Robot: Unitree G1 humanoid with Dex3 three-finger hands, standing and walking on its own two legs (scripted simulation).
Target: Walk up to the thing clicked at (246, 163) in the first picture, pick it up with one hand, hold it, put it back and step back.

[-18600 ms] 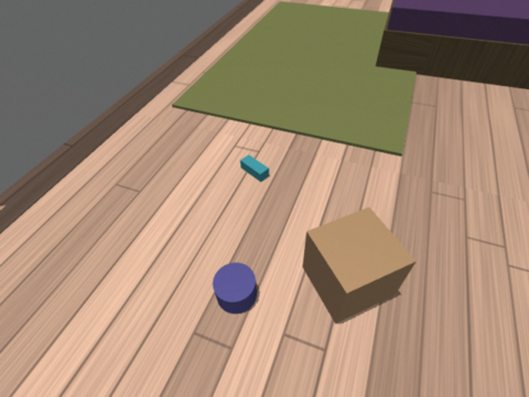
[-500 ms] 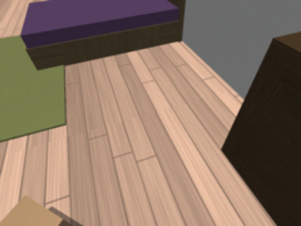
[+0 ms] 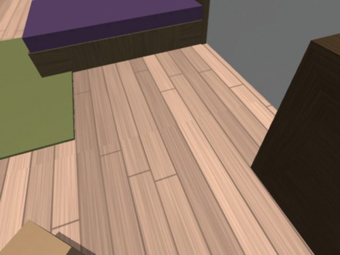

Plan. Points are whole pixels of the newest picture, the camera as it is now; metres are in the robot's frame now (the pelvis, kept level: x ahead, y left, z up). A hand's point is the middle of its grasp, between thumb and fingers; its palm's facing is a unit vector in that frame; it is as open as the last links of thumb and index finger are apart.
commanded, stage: stand
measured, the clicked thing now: out of the picture +0.44 +1.41 -0.75
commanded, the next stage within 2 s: walk up in 0.28 s
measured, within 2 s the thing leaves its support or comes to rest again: neither
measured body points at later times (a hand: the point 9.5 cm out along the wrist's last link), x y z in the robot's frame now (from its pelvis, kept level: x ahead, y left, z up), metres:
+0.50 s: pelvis +0.02 +0.02 -0.01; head +0.03 +0.02 +0.44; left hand +0.05 +0.34 -0.13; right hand +0.10 -0.31 -0.12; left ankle +0.05 +0.15 -0.73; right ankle +0.00 -0.11 -0.75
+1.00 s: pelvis +0.20 +0.01 -0.03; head +0.22 -0.01 +0.42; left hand +0.29 +0.34 -0.12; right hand +0.23 -0.31 -0.16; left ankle +0.10 +0.16 -0.71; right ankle +0.28 -0.11 -0.75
